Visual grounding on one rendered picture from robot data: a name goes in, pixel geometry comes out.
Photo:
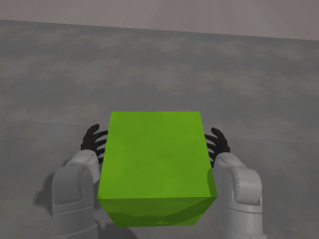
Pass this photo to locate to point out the robot left hand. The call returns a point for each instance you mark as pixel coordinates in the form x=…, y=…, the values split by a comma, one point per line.
x=90, y=138

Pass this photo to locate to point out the robot right forearm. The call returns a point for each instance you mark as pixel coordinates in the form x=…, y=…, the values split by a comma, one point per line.
x=241, y=198

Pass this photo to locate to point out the carton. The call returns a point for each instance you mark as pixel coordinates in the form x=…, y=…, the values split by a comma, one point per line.
x=156, y=170

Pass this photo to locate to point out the robot right hand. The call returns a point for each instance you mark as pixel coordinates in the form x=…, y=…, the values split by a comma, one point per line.
x=220, y=146

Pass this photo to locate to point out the robot left forearm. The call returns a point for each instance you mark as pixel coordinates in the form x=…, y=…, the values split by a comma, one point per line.
x=73, y=197

